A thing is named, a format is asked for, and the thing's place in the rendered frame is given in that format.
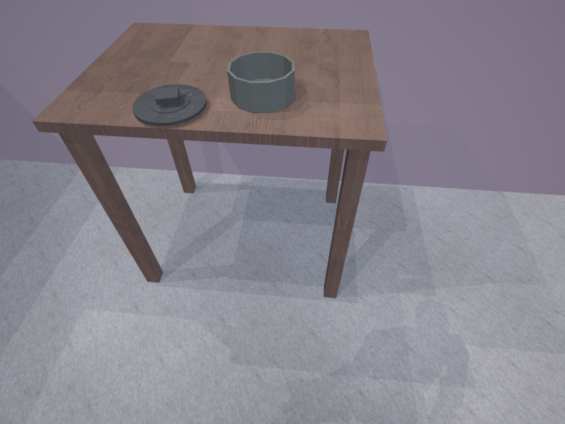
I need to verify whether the table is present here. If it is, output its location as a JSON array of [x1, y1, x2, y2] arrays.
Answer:
[[33, 22, 387, 299]]

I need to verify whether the knob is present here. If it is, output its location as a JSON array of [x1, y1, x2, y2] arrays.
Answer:
[[155, 87, 179, 105]]

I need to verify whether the pot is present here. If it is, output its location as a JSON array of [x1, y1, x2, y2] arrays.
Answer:
[[227, 51, 295, 113]]

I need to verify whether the lid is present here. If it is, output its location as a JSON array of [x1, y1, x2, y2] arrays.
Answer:
[[132, 84, 207, 126]]

